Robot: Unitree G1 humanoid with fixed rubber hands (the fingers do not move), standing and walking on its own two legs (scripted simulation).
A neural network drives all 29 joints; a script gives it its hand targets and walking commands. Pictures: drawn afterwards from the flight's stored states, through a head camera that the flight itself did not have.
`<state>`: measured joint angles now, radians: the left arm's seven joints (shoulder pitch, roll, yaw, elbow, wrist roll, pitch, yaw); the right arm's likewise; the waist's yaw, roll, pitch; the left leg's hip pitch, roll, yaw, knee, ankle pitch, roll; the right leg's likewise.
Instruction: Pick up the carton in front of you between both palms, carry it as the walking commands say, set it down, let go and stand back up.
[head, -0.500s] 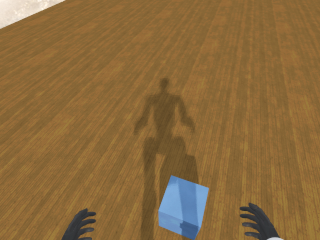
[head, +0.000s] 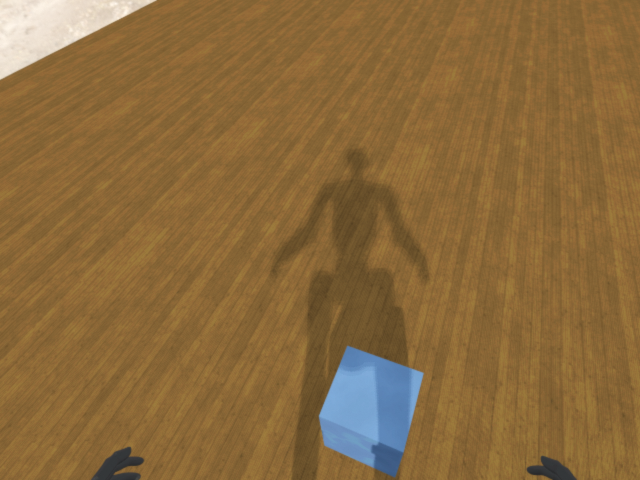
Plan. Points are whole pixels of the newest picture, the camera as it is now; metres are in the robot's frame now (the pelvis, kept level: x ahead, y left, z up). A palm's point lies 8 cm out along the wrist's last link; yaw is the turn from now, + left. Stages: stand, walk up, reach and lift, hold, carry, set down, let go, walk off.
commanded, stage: stand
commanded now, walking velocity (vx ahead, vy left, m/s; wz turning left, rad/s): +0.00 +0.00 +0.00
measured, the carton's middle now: (371, 411) +0.43 -0.08 -0.64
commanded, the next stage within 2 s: none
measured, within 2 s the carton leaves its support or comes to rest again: neither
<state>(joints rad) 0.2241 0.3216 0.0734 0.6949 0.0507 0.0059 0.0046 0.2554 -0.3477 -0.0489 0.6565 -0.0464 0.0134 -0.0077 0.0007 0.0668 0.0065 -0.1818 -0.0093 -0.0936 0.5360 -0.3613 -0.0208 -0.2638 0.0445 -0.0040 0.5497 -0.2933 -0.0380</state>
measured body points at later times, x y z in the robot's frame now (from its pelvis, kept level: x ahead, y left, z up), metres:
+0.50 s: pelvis +0.01 +0.00 +0.01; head +0.02 -0.01 +0.46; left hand +0.13 +0.31 -0.09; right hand +0.16 -0.28 -0.10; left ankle -0.05 +0.14 -0.73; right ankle +0.00 -0.09 -0.73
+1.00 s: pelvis -0.01 +0.01 +0.01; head -0.01 -0.01 +0.46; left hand +0.09 +0.32 -0.09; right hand +0.10 -0.29 -0.11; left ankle -0.05 +0.14 -0.73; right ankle +0.00 -0.10 -0.73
